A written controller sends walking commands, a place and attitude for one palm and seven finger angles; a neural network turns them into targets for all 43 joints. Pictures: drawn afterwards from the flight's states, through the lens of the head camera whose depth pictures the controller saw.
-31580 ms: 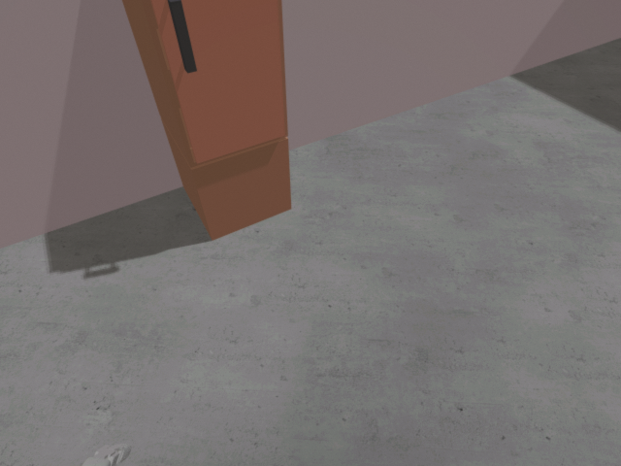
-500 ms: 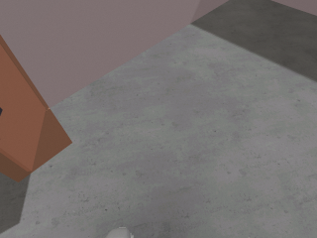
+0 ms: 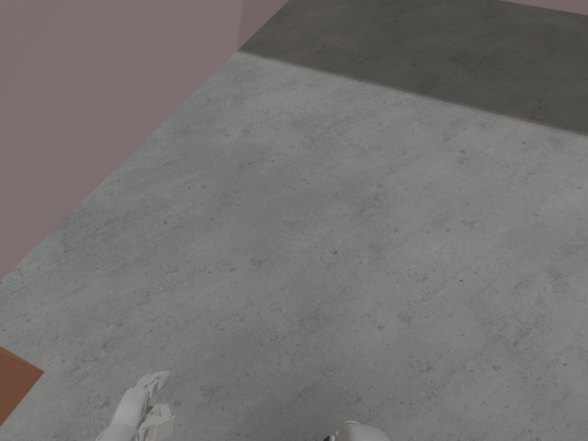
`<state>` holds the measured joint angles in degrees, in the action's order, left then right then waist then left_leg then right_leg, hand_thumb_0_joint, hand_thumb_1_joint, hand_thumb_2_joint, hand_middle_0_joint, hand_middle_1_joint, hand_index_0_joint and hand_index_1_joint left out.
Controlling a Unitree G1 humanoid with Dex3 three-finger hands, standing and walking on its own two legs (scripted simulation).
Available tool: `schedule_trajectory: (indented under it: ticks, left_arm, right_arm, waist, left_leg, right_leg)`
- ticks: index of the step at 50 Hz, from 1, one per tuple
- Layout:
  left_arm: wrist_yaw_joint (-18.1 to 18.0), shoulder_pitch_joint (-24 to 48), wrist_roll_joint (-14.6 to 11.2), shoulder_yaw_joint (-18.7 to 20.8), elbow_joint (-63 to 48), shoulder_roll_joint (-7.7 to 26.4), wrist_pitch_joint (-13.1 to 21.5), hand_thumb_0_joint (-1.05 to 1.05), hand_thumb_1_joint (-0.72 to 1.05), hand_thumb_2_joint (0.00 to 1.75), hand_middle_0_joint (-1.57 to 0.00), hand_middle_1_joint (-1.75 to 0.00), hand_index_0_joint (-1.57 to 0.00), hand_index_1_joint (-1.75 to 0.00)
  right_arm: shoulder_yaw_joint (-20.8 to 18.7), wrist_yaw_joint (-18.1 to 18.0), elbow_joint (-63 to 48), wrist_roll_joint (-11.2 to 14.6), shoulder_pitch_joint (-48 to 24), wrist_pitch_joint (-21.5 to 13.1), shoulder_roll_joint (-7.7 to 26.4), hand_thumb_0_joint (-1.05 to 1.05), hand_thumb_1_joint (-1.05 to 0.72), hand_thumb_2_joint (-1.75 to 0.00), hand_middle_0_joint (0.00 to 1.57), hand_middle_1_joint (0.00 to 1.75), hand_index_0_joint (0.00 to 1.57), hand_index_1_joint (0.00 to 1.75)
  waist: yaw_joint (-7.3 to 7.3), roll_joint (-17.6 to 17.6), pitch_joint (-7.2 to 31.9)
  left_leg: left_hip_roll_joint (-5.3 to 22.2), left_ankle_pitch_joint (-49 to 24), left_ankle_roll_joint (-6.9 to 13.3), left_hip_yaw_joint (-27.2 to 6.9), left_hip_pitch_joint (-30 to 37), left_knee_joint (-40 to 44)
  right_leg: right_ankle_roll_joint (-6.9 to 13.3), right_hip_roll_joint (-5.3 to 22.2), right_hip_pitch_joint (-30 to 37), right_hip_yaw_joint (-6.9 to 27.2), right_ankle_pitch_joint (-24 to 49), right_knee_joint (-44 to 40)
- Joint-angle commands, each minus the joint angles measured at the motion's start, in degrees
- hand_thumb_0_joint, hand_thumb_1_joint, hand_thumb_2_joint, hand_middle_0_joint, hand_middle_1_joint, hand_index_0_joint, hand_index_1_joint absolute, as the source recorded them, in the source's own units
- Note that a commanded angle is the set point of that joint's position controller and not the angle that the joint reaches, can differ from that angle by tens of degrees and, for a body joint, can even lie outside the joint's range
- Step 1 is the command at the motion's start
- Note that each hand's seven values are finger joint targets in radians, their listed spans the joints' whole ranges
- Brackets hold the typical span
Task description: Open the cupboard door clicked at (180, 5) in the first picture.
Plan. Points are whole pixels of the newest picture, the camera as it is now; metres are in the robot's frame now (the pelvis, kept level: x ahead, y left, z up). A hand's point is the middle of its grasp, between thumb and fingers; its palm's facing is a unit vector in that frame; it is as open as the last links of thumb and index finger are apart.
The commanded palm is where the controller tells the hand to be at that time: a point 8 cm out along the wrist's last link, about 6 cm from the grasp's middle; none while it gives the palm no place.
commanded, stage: walk to a spot facing it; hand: left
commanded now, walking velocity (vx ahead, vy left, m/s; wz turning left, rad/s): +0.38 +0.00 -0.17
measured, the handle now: out of the picture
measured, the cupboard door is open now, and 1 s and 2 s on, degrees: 52 52 52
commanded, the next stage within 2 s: turn to face it in 1.30 s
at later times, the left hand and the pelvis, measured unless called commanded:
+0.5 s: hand (181, 349) +0.28 +0.20 -0.15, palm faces -0.06 -0.98 -0.17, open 7.4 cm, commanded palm none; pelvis +0.21 +0.01 +0.02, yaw -5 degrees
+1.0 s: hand (233, 269) +0.44 +0.12 -0.16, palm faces +0.00 -0.99 -0.15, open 7.3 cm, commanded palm none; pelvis +0.46 -0.05 +0.02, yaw -5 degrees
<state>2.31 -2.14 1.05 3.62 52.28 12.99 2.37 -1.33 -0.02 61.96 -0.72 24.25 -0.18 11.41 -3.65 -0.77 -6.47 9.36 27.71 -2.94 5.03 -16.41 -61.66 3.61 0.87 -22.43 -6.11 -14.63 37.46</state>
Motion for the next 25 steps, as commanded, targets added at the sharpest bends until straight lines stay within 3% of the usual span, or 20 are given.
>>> schedule_trajectory:
  ticks: [1,2,4,9,10,12,13,14,15,16,17,18,20,22,23,25]
  left_arm:
    - [-2.39,-8.66,-0.17,2.01,0.86,8.11,-0.04,0.0,0.9,0.9,-0.2,-0.3,-0.2,-0.3]
    - [-2.33,-7.94,0.11,1.78,0.68,7.05,0.31,0.0,0.9,0.9,-0.2,-0.3,-0.2,-0.3]
    - [-2.0,-8.04,0.2,1.81,1.56,7.2,0.84,0.0,0.9,0.9,-0.2,-0.3,-0.2,-0.3]
    - [-1.47,-11.77,0.11,2.23,4.19,7.6,1.37,0.0,0.9,0.9,-0.2,-0.3,-0.2,-0.3]
    - [-1.44,-11.98,0.02,2.18,4.53,7.59,1.32,0.0,0.9,0.9,-0.2,-0.3,-0.2,-0.3]
    - [-1.38,-12.1,-0.13,2.03,4.72,6.81,1.08,0.0,0.9,0.9,-0.2,-0.3,-0.2,-0.3]
    - [-1.17,-11.84,-0.11,1.68,4.26,5.15,1.02,0.0,0.9,0.9,-0.2,-0.3,-0.2,-0.3]
    - [-0.85,-12.71,-0.33,1.0,3.27,2.07,1.1,0.0,0.9,0.9,-0.2,-0.3,-0.2,-0.3]
    - [-0.81,-10.65,-0.28,0.47,1.54,1.84,1.49,0.0,0.9,0.9,-0.2,-0.3,-0.2,-0.3]
    - [-0.73,-6.81,0.0,0.65,0.1,3.13,1.64,0.0,0.9,0.9,-0.2,-0.3,-0.2,-0.3]
    - [-0.8,-5.63,0.57,1.05,0.9,3.5,1.53,0.0,0.9,0.9,-0.2,-0.3,-0.2,-0.3]
    - [-0.55,-5.26,0.58,1.2,1.27,2.79,1.37,0.0,0.9,0.9,-0.2,-0.3,-0.2,-0.3]
    - [0.2,-7.0,0.71,0.98,1.87,1.53,0.44,0.0,0.9,0.9,-0.2,-0.3,-0.2,-0.3]
    - [0.6,-7.33,0.52,0.42,2.06,0.39,-0.02,0.0,0.9,0.9,-0.2,-0.3,-0.2,-0.3]
    - [0.64,-6.83,0.46,0.29,2.05,-0.14,-0.22,0.0,0.9,0.9,-0.2,-0.3,-0.2,-0.3]
    - [0.7,-5.8,0.35,0.16,1.94,-0.09,-0.41,0.0,0.9,0.9,-0.2,-0.3,-0.2,-0.3]
  right_arm:
    - [-2.26,-0.23,-7.0,-0.75,-5.11,-2.09,4.94,0.0,-0.9,-0.9,0.2,0.3,0.2,0.3]
    - [-2.07,0.0,-6.24,-0.98,-3.78,-1.48,3.69,0.0,-0.9,-0.9,0.2,0.3,0.2,0.3]
    - [-1.91,0.66,-5.86,-1.0,-3.44,-1.1,2.22,0.0,-0.9,-0.9,0.2,0.3,0.2,0.3]
    - [-2.29,1.57,-8.04,-1.01,-10.38,-2.21,1.75,0.0,-0.9,-0.9,0.2,0.3,0.2,0.3]
    - [-2.36,1.5,-8.19,-0.97,-10.47,-2.53,2.24,0.0,-0.9,-0.9,0.2,0.3,0.2,0.3]
    - [-2.85,1.11,-6.94,-0.97,-7.22,-3.29,4.07,0.0,-0.9,-0.9,0.2,0.3,0.2,0.3]
    - [-3.44,0.56,-5.31,-1.21,-2.52,-3.74,6.78,0.0,-0.9,-0.9,0.2,0.3,0.2,0.3]
    - [-4.82,0.03,-3.76,-2.12,4.45,-3.99,12.21,0.0,-0.9,-0.9,0.2,0.3,0.2,0.3]
    - [-5.17,-0.38,-3.04,-2.41,9.67,-3.57,14.64,0.0,-0.9,-0.9,0.2,0.3,0.2,0.3]
    - [-4.98,-0.58,-3.94,-1.88,8.14,-3.21,14.08,0.0,-0.9,-0.9,0.2,0.3,0.2,0.3]
    - [-4.31,-0.47,-4.37,-2.01,5.36,-3.5,11.14,0.0,-0.9,-0.9,0.2,0.3,0.2,0.3]
    - [-3.67,-0.66,-5.0,-1.87,1.93,-3.93,9.2,0.0,-0.9,-0.9,0.2,0.3,0.2,0.3]
    - [-3.05,-0.91,-5.14,-1.59,-1.66,-4.7,7.47,0.0,-0.9,-0.9,0.2,0.3,0.2,0.3]
    - [-2.97,-1.0,-4.35,-1.36,-1.49,-4.95,7.37,0.0,-0.9,-0.9,0.2,0.3,0.2,0.3]
    - [-3.07,-0.86,-3.99,-1.34,-1.39,-4.79,6.92,0.0,-0.9,-0.9,0.2,0.3,0.2,0.3]
    - [-3.15,-0.54,-3.58,-1.32,-1.52,-4.36,7.56,0.0,-0.9,-0.9,0.2,0.3,0.2,0.3]
  waist:
    - [3.36,10.13,6.25]
    - [2.16,10.25,5.69]
    - [1.31,8.33,5.47]
    - [3.38,5.66,3.32]
    - [2.93,5.91,3.14]
    - [1.11,1.89,3.65]
    - [-1.05,-3.25,5.67]
    - [-3.45,-14.78,8.89]
    - [-5.14,-17.26,10.54]
    - [-4.55,-9.53,5.6]
    - [-2.97,-6.94,4.72]
    - [-1.24,-7.05,2.18]
    - [1.62,-5.73,1.73]
    - [2.12,-8.04,4.75]
    - [2.0,-8.82,4.89]
    - [1.91,-7.79,4.1]
  left_leg:
    - [2.65,-4.67,-0.1,-3.89,-15.62,-3.9]
    - [1.94,-6.11,-0.22,-2.51,-12.3,-0.52]
    - [0.53,-10.18,-0.42,-0.61,-9.8,6.83]
    - [-2.42,-15.47,-0.09,0.8,-5.3,23.6]
    - [-2.95,-16.7,-0.01,1.06,-3.6,26.94]
    - [-4.04,-17.41,0.46,1.66,6.01,32.83]
    - [-1.39,-12.53,2.43,-3.09,13.95,35.88]
    - [10.27,-4.13,7.67,-20.05,22.54,42.02]
    - [19.44,1.6,13.61,-33.65,24.62,49.65]
    - [21.09,1.46,15.92,-34.39,21.5,50.36]
    - [17.48,0.94,14.13,-30.44,14.87,51.21]
    - [15.62,-0.22,12.71,-26.8,9.96,52.4]
    - [11.81,-10.47,10.22,-15.66,9.06,52.48]
    - [8.64,-18.66,9.27,-7.46,10.04,50.81]
    - [7.6,-18.76,9.07,-4.83,8.67,50.8]
    - [7.46,-15.17,9.43,-3.59,6.21,51.23]
  right_leg:
    - [7.72,15.9,11.72,18.33,4.15,-23.97]
    - [7.1,14.12,7.65,15.31,4.87,-24.79]
    - [6.96,12.18,5.99,13.42,2.03,-26.07]
    - [6.59,11.87,7.2,14.89,-6.26,-26.06]
    - [6.04,11.66,7.65,14.88,-7.08,-24.93]
    - [4.42,9.22,3.84,12.86,-7.34,-19.3]
    - [2.62,6.09,-0.8,10.5,-4.98,-9.72]
    - [-0.27,0.13,-10.94,3.55,-9.11,7.09]
    - [-1.56,-2.86,-16.75,2.95,-17.62,23.36]
    - [-1.56,1.62,-20.78,6.86,-15.12,29.7]
    - [-1.86,2.76,-20.34,7.48,-11.04,33.29]
    - [-2.24,4.53,-19.77,8.06,-7.39,33.65]
    - [-3.44,6.15,-16.95,7.12,-3.32,26.71]
    - [-4.13,5.99,-11.82,4.45,-1.57,17.01]
    - [-4.18,5.67,-8.67,3.05,-0.79,11.97]
    - [-4.26,4.54,-4.01,0.56,0.21,4.9]
